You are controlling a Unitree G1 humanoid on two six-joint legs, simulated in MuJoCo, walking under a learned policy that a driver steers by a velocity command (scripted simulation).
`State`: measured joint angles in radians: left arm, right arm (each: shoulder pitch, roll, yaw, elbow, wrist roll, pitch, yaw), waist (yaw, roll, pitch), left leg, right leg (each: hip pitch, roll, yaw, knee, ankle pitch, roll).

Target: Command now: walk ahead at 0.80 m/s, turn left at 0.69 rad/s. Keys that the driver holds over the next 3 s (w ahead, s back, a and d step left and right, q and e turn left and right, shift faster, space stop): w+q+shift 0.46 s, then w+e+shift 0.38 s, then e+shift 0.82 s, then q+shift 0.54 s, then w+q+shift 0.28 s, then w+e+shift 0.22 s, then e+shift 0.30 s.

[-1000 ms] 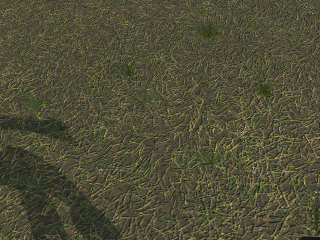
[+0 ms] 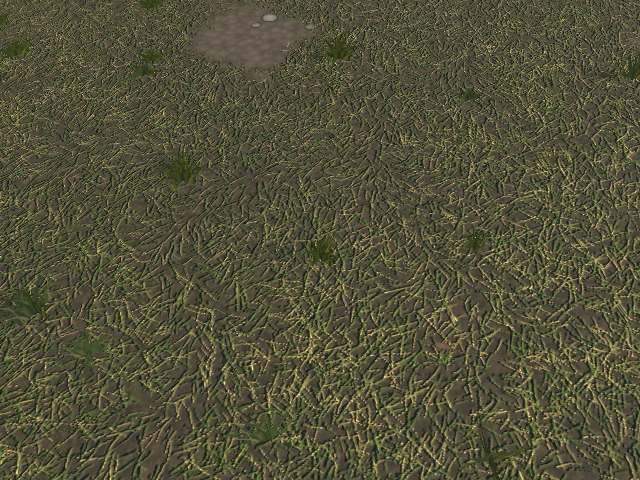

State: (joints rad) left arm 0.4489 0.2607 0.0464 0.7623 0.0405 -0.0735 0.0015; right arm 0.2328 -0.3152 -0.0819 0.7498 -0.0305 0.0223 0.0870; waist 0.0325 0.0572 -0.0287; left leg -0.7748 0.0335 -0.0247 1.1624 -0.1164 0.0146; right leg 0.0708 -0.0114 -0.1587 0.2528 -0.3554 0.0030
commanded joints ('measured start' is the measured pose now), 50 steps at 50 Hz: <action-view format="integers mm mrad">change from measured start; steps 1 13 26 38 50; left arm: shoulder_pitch -15 -214 -487 -25 46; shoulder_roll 97 144 50 145 192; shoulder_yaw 21 6 -62 36 61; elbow -26 -144 -225 13 49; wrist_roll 2 -3 7 -22 -118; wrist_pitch -28 -34 3 16 -4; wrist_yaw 6 -5 -45 -26 16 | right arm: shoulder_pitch -196 192 229 -21 -287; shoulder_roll -33 -299 -123 -103 -86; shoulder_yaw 3 -75 -7 55 67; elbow -112 -54 37 -44 -226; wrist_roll -4 13 45 -21 46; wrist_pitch -11 -3 -114 -149 -156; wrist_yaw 17 -52 -76 -78 -95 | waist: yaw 15 -198 -122 32 -3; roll -154 40 -41 13 -66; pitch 204 -210 135 -36 23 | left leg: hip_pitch -164 1151 540 59 585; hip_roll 26 196 -34 -34 -119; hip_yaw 39 -805 -252 -107 -56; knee -69 -862 -1051 250 -727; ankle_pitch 63 -573 369 -144 244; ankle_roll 23 445 223 53 -57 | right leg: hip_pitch -64 -911 -588 16 -364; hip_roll -229 42 -57 -219 18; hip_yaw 39 224 77 809 553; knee -190 1388 394 -4 90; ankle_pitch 139 -16 542 -91 527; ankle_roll -68 9 14 -334 -114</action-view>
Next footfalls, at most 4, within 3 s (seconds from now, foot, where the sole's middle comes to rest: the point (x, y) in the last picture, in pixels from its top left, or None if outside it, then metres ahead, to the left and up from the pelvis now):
0.22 left None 0.30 0.10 -0.77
0.66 right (292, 369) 0.78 0.17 -0.77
1.06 left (181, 272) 1.07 0.48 -0.77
1.50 right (281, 255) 1.13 0.22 -0.77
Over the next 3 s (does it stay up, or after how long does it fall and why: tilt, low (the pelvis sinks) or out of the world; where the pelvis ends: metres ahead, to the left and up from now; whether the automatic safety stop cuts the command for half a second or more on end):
stays up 1.42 0.48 0.00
